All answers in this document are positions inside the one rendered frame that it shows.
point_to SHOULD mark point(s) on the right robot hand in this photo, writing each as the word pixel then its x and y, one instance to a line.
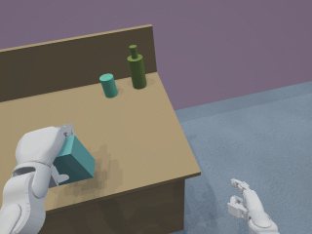
pixel 241 207

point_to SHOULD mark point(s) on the left robot hand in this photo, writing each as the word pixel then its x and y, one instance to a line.
pixel 43 146

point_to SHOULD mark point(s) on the robot right forearm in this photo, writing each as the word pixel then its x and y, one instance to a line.
pixel 260 222

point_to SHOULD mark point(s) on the robot left forearm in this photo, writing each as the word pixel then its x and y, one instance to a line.
pixel 23 199

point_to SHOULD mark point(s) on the table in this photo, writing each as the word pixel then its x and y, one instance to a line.
pixel 142 156

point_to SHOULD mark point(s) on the sponge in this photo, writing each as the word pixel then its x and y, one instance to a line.
pixel 75 161

